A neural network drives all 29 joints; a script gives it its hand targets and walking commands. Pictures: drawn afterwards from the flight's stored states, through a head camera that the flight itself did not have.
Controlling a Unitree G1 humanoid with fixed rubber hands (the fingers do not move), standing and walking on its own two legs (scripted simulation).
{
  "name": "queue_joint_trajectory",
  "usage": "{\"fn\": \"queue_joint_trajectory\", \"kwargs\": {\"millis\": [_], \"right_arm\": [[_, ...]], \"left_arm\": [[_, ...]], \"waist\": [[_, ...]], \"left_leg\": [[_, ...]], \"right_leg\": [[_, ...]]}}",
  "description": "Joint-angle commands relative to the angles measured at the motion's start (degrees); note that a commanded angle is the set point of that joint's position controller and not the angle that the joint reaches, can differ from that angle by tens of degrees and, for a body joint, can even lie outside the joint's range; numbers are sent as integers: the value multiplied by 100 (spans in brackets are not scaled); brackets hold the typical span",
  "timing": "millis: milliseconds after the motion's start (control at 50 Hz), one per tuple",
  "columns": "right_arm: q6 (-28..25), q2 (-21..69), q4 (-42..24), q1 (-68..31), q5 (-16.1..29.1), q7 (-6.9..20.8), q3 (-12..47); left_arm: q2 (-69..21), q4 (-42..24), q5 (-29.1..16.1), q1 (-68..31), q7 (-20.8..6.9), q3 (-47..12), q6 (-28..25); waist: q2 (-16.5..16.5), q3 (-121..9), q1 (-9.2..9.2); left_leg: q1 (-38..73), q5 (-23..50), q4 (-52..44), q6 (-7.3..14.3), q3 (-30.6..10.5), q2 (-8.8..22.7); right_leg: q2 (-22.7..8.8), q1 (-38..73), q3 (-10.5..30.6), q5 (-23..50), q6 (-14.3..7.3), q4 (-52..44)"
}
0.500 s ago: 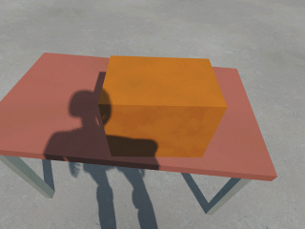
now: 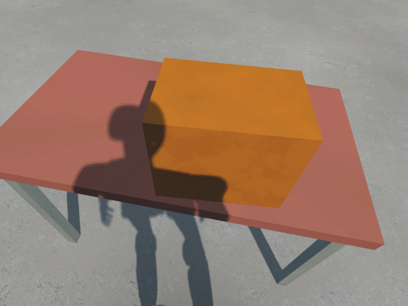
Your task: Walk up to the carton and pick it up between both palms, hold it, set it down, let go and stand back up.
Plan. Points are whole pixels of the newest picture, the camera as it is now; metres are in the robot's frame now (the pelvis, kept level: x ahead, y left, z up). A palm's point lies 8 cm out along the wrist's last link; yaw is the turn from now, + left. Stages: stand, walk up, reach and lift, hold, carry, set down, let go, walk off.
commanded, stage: walk up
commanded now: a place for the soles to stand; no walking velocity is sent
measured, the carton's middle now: (224, 136) +0.48 -0.05 +0.03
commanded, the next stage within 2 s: reach and lift in 0.48 s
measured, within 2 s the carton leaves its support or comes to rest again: neither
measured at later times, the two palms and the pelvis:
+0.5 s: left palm out of the picture +0.00 +0.25 -0.14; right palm out of the picture +0.07 -0.23 -0.13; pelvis +0.01 +0.00 +0.00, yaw +5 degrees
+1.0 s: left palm out of the picture +0.10 +0.22 -0.11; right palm out of the picture +0.08 -0.26 -0.09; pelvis -0.06 -0.02 +0.00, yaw -7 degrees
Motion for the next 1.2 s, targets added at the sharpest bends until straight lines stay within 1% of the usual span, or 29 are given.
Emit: {"fn": "queue_joint_trajectory", "kwargs": {"millis": [0, 20, 40, 60, 80, 100, 120, 140, 160, 240, 340, 460, 480, 500, 520, 560, 580, 620, 660, 680, 700, 740, 760, 820, 880, 960, 1020, 1100, 1180], "right_arm": [[-61, -1079, -404, -70, -1, -54, -185], [-59, -842, -418, -181, -12, -45, -115], [-42, -641, -334, -11, -96, -75, -65], [-34, -569, -286, 28, -132, -89, -59], [-42, -520, -271, 17, -141, -81, -46], [-73, -490, -263, 85, -121, -56, -28], [-120, -555, -253, 190, -105, -37, -37], [-137, -736, -175, 288, -67, -23, -91], [-137, -856, -86, 391, -49, -15, -123], [-81, -915, -56, 350, -43, -82, -133], [-44, -830, -73, 174, -50, -113, -85], [-77, -927, -31, 198, -42, -106, -116], [-379, -409, -346, -3923, -577, 90, -694], [-94, -699, 44, -3409, -675, 288, -793], [109, -657, -167, -3047, -605, 474, -654], [268, -1119, -216, -2746, -368, 685, -492], [262, -1312, -116, -2486, -135, 723, -343], [103, -1526, 32, -2050, 353, 693, -131], [-2, -1623, 106, -1725, 654, 589, 96], [-37, -1710, 13, -1606, 782, 555, 190], [-48, -1699, -189, -1744, 852, 545, 185], [77, -1503, -499, -2031, 758, 485, 246], [112, -1334, -711, -2255, 659, 454, 233], [224, -851, -1322, -2672, 400, 407, 108], [332, -485, -2043, -2639, 346, 418, -17], [330, -342, -2644, -2266, 325, 396, -169], [274, -366, -2783, -2096, 312, 324, -346], [161, -484, -2729, -2064, 190, 287, -640], [-97, -687, -2335, -1934, 21, 402, -895]], "left_arm": [[657, -305, -19, 584, 32, 149, -270], [845, -245, -43, 702, 68, 202, -311], [931, -190, -114, 643, 111, 200, -333], [878, -192, -111, 617, 135, 183, -348], [838, -154, -93, 607, 136, 144, -354], [827, -138, -76, 468, 114, 92, -345], [800, -164, -76, 313, 80, 49, -329], [771, -190, -82, 321, 69, 62, -274], [768, -170, -71, 414, 79, 67, -224], [776, -135, -102, 461, 67, 96, -139], [774, -81, -120, 459, 58, 105, -138], [774, -30, -84, 538, 51, 102, -99], [1491, -2504, -298, -3536, 66, 431, 924], [1131, -2287, -427, -2696, 171, 328, 1696], [1156, -2551, -396, -2401, 196, 376, 2164], [892, -3328, -264, -2016, 264, 572, 2768], [845, -3560, -221, -1669, 274, 588, 2975], [698, -3851, -129, -970, 186, 719, 3224], [473, -3825, 29, -168, 81, 930, 3361], [395, -3884, 118, 212, 30, 1040, 3359], [409, -3943, 210, 357, 9, 1156, 3359], [390, -3540, 271, 214, 40, 1195, 3343], [487, -3455, 234, -24, 47, 1242, 3292], [656, -3142, 112, -742, 75, 1297, 3039], [803, -3407, 35, -1336, 117, 1324, 2722], [969, -4200, -198, -1669, 172, 1142, 2350], [1057, -4550, -466, -1521, 205, 933, 2226], [1098, -4643, -751, -1113, 241, 758, 2136], [1018, -4563, -879, -751, 274, 601, 1862]], "waist": [[439, -390, 212], [18, -349, 292], [61, -184, 198], [-22, -100, 164], [-86, -7, 120], [-149, 32, -7], [-155, -85, -107], [-11, -202, -52], [128, -305, -46], [195, -309, -25], [156, -57, -15], [313, -156, -6], [215, -1332, -645], [-215, -834, -487], [-105, -1267, -300], [353, -2218, -85], [453, -2429, -86], [463, -2480, -178], [332, -2134, -215], [389, -2002, -228], [444, -1894, -91], [281, -1273, 81], [152, -1020, 251], [-221, -537, 548], [-273, -719, 688], [-83, -1277, 542], [43, -1409, 430], [165, -1371, 399], [235, -1386, 264]], "left_leg": [[-1008, 1362, -1055, 768, -745, 368], [-1082, 1087, -279, 434, 143, -52], [-934, 324, -102, 355, 502, -55], [-841, -159, -31, 375, 539, 39], [-604, -132, -167, 432, 529, 141], [-170, 514, -582, 518, 498, 231], [317, 1636, -859, 620, 321, 305], [353, 2441, -720, 669, 164, 302], [315, 2687, -682, 700, 63, 324], [58, 2484, -663, 769, -70, 334], [-45, 2121, -508, 643, 227, 199], [-89, 2309, -652, 753, -114, 265], [-857, 1144, 32, 205, 792, 395], [-1549, 510, 104, 216, 845, 176], [-1389, 789, 149, 173, 860, 206], [-913, 1938, 359, 28, 870, 171], [-389, 2964, 498, -65, 821, 149], [736, 3592, 542, -110, 700, 172], [1220, 3702, 253, -120, 820, 149], [1549, 3706, -68, -135, 848, 121], [1502, 3188, -383, -104, 955, 65], [1047, 2211, -740, 10, 1116, 8], [679, 1684, -822, 102, 1257, -29], [5, 783, -856, 255, 1483, -40], [-457, 375, -779, 247, 1581, -38], [-708, 269, -562, 212, 1562, 31], [-623, 234, -466, 220, 1537, 47], [-301, 252, -649, 259, 1527, 39], [171, 514, -1064, 296, 1410, 50]], "right_leg": [[-628, 1208, 1567, 921, -70, -1473], [-1208, 1270, 1785, 1365, -151, -1991], [-1696, 1140, 1692, 1847, -247, -2077], [-1794, 1024, 1632, 2419, -338, -1999], [-1773, 786, 1419, 2755, -349, -1927], [-1622, 455, 1077, 2839, -275, -1786], [-1352, 156, 717, 2591, -134, -1575], [-927, 267, 452, 2253, -8, -1362], [-808, 428, 451, 2158, 53, -1179], [-784, 574, 585, 1744, -5, -1075], [-1003, 378, 612, 1347, -191, -1420], [-824, 502, 544, 1341, -146, -1076], [-152, -2061, 1254, 554, 148, 694], [-267, -1400, 1284, 330, 190, 720], [-264, -1158, 1294, 818, 177, 855], [-244, -1201, 1275, 1860, 138, 1107], [-153, -1225, 1144, 2690, 169, 1130], [20, -1610, 904, 3419, 183, 791], [209, -1183, 832, 3754, 172, 326], [316, -860, 835, 3612, 131, 3], [373, -531, 927, 3076, 27, -338], [390, -292, 1030, 2199, -25, -633], [318, -244, 1166, 1616, -8, -820], [136, -511, 1481, 259, 145, -1194], [-176, -415, 2161, -599, 282, -1453], [-481, -283, 2823, -979, 308, -1399], [-521, -403, 2898, -1038, 264, -1348], [-313, -588, 2382, -718, 228, -1239], [53, -585, 1616, 162, 234, -1125]]}}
